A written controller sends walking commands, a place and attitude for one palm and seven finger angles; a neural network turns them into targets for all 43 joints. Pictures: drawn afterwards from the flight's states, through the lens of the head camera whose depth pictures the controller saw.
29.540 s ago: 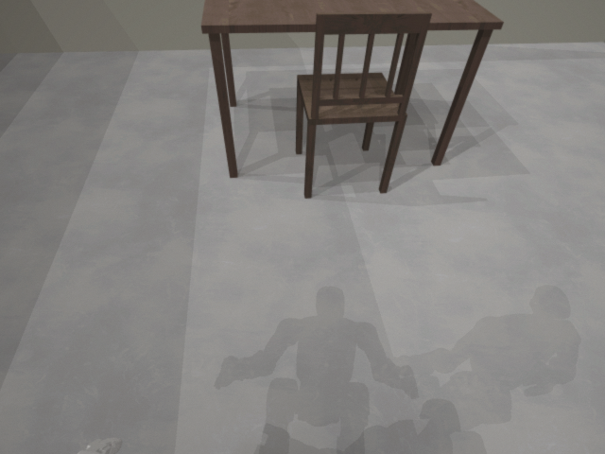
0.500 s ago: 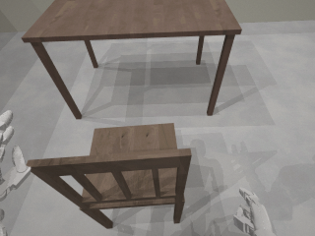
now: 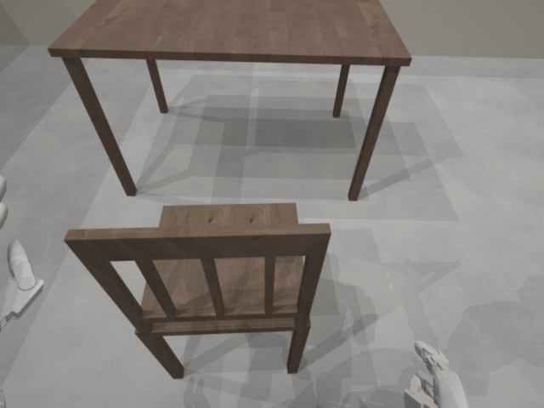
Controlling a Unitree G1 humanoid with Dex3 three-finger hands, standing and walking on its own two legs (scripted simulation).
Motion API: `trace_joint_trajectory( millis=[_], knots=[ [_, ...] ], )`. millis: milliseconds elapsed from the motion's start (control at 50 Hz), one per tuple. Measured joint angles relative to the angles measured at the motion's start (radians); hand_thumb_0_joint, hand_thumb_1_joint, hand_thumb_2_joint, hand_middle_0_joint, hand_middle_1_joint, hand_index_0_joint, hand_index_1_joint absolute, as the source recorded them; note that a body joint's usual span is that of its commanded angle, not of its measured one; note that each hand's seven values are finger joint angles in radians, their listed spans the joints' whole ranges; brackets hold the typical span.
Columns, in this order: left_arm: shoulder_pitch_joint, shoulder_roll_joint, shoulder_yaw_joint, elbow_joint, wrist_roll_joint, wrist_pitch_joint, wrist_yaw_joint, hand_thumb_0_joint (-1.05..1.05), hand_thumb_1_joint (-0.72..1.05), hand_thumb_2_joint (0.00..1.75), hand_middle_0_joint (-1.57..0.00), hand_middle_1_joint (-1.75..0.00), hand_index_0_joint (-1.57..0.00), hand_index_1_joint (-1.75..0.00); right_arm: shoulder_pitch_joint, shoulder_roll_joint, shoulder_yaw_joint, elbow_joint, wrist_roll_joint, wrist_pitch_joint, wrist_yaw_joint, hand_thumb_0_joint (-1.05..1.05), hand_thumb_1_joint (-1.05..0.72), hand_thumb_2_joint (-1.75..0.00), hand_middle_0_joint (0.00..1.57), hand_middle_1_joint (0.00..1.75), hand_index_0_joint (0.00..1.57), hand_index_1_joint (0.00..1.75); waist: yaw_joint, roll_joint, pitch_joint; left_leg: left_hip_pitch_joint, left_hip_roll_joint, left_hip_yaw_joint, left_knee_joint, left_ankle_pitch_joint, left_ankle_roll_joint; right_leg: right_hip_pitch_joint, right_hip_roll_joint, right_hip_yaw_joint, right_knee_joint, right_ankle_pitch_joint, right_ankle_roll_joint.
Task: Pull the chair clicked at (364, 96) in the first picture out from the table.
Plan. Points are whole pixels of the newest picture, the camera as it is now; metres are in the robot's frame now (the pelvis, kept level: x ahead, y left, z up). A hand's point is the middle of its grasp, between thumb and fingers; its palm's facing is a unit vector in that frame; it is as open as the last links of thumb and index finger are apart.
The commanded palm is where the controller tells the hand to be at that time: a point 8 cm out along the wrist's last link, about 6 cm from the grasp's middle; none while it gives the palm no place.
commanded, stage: step back with the hand held close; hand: left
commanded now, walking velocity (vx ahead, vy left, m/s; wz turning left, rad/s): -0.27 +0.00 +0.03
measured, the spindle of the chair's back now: (214, 286) +0.35 +0.14 -0.12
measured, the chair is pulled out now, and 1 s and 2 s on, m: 0.62 0.62 0.62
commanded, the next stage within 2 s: stop stepping back and stand still in 1.10 s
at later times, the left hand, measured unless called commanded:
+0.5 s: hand (13, 305) +0.17 +0.27 +0.17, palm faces +0.49 -0.72 -0.49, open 7.4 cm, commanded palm +0.10 +0.31 +0.18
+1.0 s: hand out of the picture +0.14 +0.26 +0.18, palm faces +0.47 -0.76 -0.44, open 7.4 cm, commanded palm +0.09 +0.29 +0.18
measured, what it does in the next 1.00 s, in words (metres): lifts its right foot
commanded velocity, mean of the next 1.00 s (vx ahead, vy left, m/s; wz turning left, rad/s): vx -0.40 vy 0.00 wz -0.05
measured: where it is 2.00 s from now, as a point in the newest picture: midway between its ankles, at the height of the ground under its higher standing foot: outside the picture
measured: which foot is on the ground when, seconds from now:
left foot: down 0.00-1.00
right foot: down 0.00-0.80, up 0.82-1.00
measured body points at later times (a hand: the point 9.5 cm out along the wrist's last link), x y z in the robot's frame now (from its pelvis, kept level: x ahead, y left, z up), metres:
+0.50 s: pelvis -0.03 +0.00 -0.01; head +0.01 +0.01 +0.44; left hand +0.14 +0.31 +0.20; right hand +0.16 -0.23 -0.09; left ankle +0.03 +0.13 -0.73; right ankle +0.11 -0.13 -0.73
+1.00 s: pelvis -0.05 -0.01 +0.00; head -0.01 +0.02 +0.45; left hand +0.11 +0.30 +0.21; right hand +0.14 -0.22 -0.08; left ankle +0.01 +0.13 -0.73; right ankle -0.11 -0.15 -0.70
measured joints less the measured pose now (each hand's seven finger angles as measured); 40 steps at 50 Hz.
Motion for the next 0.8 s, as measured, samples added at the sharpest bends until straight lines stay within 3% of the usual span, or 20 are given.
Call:
trace_joint_trajectory(
  millis=[100,200,240,380,480,560,580,640,720,760,800],
  knots=[
    [0.021,0.049,0.045,-0.044,-0.002,-0.022,0.003,0.01,0.89,0.90,-0.21,-0.30,-0.21,-0.30,0.010,0.003,-0.004,-0.005,0.002,-0.013,0.005,0.01,-0.90,-0.90,0.20,0.30,0.20,0.30,-0.013,-0.018,0.020,-0.019,-0.012,0.002,0.013,0.042,-0.008,-0.016,-0.011,0.006,0.006,0.069,0.002],
    [0.025,0.054,0.066,-0.023,0.012,-0.038,0.003,0.01,0.89,0.90,-0.21,-0.30,-0.21,-0.30,0.030,0.011,-0.016,0.002,0.007,-0.027,0.006,0.01,-0.90,-0.90,0.20,0.30,0.20,0.30,-0.024,-0.002,0.007,-0.044,-0.008,-0.001,0.062,0.014,0.002,-0.039,-0.005,0.015,0.072,0.010,0.008],
    [0.019,0.050,0.071,-0.017,0.010,-0.040,0.003,0.01,0.89,0.90,-0.21,-0.30,-0.21,-0.30,0.032,0.016,-0.016,0.010,0.006,-0.032,0.008,0.01,-0.90,-0.90,0.20,0.30,0.20,0.30,-0.019,-0.009,0.006,-0.052,-0.016,0.000,0.082,0.009,-0.006,-0.048,-0.011,0.021,0.087,0.063,0.002],
    [-0.011,-0.009,0.033,-0.014,0.014,-0.045,0.005,0.01,0.89,0.90,-0.21,-0.30,-0.21,-0.30,0.003,0.005,-0.010,0.044,-0.013,-0.036,0.019,0.01,-0.90,-0.90,0.20,0.30,0.20,0.30,0.005,-0.010,-0.001,-0.095,-0.011,0.008,0.100,-0.086,0.009,-0.076,-0.008,0.023,0.066,0.040,-0.004],
    [-0.007,0.034,0.049,-0.067,0.014,-0.067,0.002,0.01,0.89,0.90,-0.21,-0.30,-0.21,-0.30,-0.023,0.007,-0.008,0.031,-0.016,-0.045,0.021,0.01,-0.90,-0.90,0.20,0.30,0.20,0.30,-0.015,-0.023,0.027,-0.109,-0.001,0.005,0.065,0.065,-0.003,-0.095,-0.004,0.015,0.076,0.027,0.003],
    [0.018,0.085,0.097,-0.079,0.023,-0.089,-0.008,0.01,0.88,0.89,-0.21,-0.30,-0.21,-0.30,-0.006,0.032,-0.020,0.013,-0.002,-0.060,0.020,0.01,-0.90,-0.90,0.20,0.30,0.20,0.30,-0.035,-0.027,0.012,-0.133,0.001,-0.012,0.125,0.011,-0.012,-0.080,0.014,0.033,0.164,-0.017,0.003],
    [0.021,0.086,0.108,-0.077,0.023,-0.094,-0.009,0.01,0.88,0.89,-0.21,-0.30,-0.21,-0.30,-0.005,0.035,-0.021,0.015,-0.001,-0.064,0.019,0.01,-0.90,-0.90,0.20,0.30,0.20,0.30,-0.028,-0.024,0.005,-0.139,0.008,-0.010,0.136,0.008,-0.014,-0.083,0.020,0.034,0.175,-0.040,0.001],
    [0.011,0.064,0.116,-0.067,0.016,-0.110,-0.010,0.01,0.88,0.89,-0.21,-0.30,-0.21,-0.30,-0.019,0.034,-0.028,0.036,-0.008,-0.071,0.021,0.01,-0.90,-0.90,0.20,0.30,0.20,0.30,-0.016,-0.013,0.002,-0.149,0.017,-0.012,0.153,-0.014,-0.014,-0.093,0.029,0.033,0.186,-0.045,-0.009],
    [-0.007,0.023,0.066,-0.060,0.009,-0.102,-0.007,0.01,0.89,0.90,-0.21,-0.30,-0.21,-0.30,-0.042,0.013,-0.038,0.074,-0.023,-0.060,0.036,0.01,-0.90,-0.90,0.20,0.30,0.20,0.30,-0.012,-0.019,0.002,-0.150,-0.012,-0.008,0.159,-0.106,-0.005,-0.085,0.010,0.037,0.130,-0.009,-0.005],
    [0.001,0.019,0.049,-0.067,0.011,-0.100,-0.009,0.01,0.88,0.90,-0.21,-0.30,-0.21,-0.30,-0.048,0.004,-0.038,0.081,-0.025,-0.049,0.037,0.01,-0.90,-0.90,0.20,0.30,0.20,0.30,-0.018,-0.026,-0.002,-0.117,-0.019,0.003,0.100,-0.077,0.005,-0.082,0.000,0.037,0.099,0.013,0.005],
    [0.018,0.039,0.059,-0.074,0.013,-0.107,-0.011,0.01,0.88,0.90,-0.21,-0.30,-0.21,-0.30,-0.058,0.007,-0.036,0.078,-0.025,-0.041,0.032,0.01,-0.90,-0.90,0.20,0.30,0.20,0.30,-0.018,-0.045,0.010,-0.107,-0.020,0.018,0.049,0.060,0.010,-0.085,-0.005,0.045,0.090,0.021,0.008]
  ],
)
